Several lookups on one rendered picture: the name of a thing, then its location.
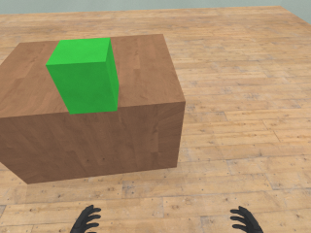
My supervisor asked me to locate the robot left hand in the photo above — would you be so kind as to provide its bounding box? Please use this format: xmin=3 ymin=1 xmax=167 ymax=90
xmin=70 ymin=204 xmax=101 ymax=233

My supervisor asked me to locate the carton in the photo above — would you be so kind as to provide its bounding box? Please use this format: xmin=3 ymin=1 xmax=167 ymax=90
xmin=46 ymin=37 xmax=120 ymax=115

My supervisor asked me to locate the robot right hand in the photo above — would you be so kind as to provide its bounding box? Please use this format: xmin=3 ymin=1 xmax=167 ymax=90
xmin=230 ymin=206 xmax=263 ymax=233

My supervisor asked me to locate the pedestal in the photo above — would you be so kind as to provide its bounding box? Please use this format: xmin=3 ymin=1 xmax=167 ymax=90
xmin=0 ymin=34 xmax=186 ymax=184

